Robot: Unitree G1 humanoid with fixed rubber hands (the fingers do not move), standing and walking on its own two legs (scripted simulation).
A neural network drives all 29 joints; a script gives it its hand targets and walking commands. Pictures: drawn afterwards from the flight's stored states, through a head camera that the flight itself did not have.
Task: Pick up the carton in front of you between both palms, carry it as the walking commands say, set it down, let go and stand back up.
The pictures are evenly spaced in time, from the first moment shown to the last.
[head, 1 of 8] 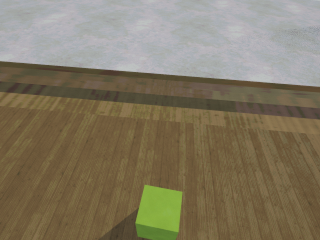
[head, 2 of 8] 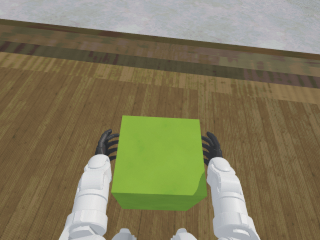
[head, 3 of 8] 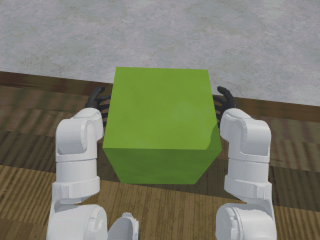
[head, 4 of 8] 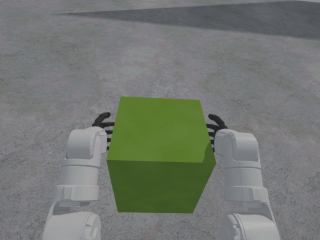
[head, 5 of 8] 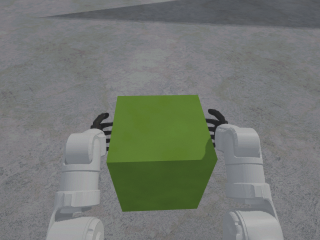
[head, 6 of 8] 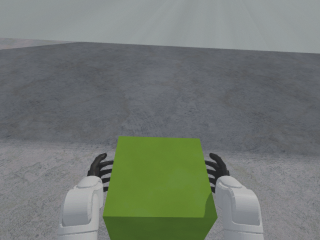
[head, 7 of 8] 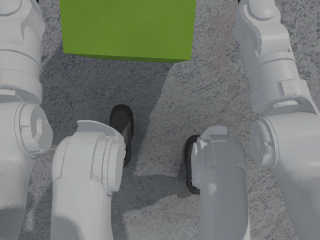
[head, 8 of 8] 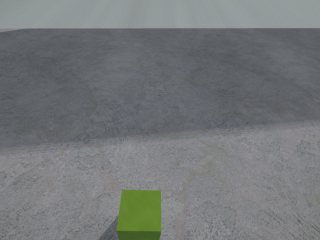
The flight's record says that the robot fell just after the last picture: no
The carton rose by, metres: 0.68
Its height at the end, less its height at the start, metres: -0.61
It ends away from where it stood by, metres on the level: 5.49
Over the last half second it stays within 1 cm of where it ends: yes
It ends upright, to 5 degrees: yes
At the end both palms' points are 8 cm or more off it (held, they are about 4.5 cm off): yes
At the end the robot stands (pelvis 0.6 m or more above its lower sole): yes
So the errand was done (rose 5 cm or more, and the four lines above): yes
